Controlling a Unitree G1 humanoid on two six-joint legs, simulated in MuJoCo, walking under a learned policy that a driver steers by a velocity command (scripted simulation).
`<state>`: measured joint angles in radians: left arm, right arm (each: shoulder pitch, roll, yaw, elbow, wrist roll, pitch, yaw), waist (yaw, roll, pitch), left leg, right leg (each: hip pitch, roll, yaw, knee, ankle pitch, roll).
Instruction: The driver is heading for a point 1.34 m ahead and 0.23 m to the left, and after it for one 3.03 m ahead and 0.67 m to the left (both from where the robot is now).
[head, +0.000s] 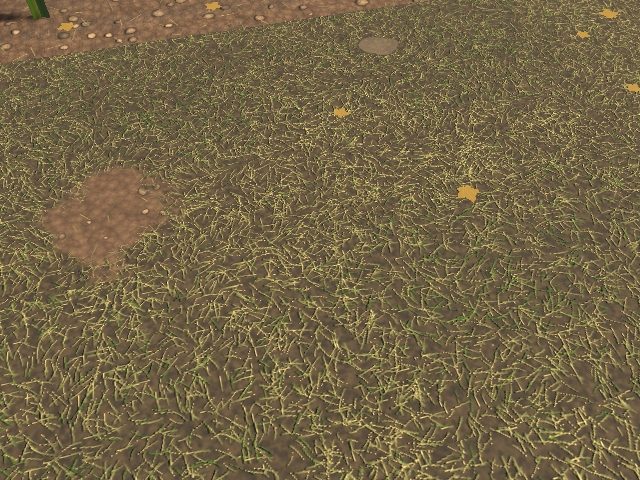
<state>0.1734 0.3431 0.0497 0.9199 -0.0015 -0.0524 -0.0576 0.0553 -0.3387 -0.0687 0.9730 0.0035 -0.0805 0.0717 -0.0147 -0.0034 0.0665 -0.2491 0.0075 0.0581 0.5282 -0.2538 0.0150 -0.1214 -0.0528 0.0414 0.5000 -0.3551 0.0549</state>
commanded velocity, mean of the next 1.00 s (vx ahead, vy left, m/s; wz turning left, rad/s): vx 0.16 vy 0.00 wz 0.00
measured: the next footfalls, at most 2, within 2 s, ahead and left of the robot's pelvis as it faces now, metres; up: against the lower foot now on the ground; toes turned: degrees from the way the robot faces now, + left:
right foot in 0.96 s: +0.27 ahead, -0.17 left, +0.00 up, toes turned -1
left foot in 1.28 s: +0.39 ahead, +0.04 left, +0.00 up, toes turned +0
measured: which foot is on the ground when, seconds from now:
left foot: down 0.00-0.96, up 0.98-1.00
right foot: down 0.00-0.68, up 0.70-0.94, down 0.96-1.00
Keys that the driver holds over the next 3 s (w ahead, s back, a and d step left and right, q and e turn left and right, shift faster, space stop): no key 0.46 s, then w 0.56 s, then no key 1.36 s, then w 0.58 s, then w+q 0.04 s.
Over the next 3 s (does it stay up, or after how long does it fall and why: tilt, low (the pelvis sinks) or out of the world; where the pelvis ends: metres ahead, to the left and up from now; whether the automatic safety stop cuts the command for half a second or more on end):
stays up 0.54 -0.09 -0.04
